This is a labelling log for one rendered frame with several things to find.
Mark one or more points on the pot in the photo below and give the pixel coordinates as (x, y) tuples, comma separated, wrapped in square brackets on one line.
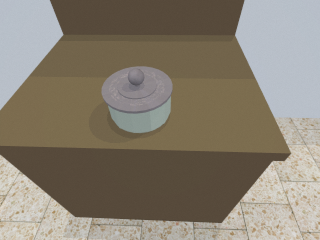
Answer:
[(142, 122)]

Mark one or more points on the knob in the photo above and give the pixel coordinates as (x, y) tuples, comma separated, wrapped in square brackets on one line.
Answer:
[(136, 76)]

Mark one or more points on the lid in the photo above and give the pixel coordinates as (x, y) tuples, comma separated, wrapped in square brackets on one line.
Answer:
[(119, 94)]

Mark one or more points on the table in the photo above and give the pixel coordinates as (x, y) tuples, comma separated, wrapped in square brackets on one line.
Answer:
[(218, 139)]

